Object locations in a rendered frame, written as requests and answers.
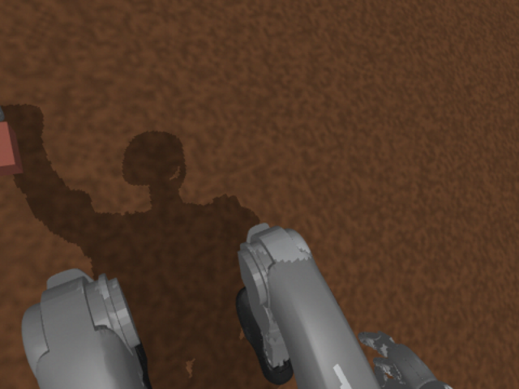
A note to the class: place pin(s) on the right robot hand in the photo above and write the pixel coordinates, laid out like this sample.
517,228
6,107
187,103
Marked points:
407,369

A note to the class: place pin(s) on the small box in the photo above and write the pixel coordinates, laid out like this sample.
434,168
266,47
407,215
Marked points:
10,162

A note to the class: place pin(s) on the right robot foot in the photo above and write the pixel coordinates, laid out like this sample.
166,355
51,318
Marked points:
278,375

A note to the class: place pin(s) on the left robot foot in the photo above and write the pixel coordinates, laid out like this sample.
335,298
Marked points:
144,364

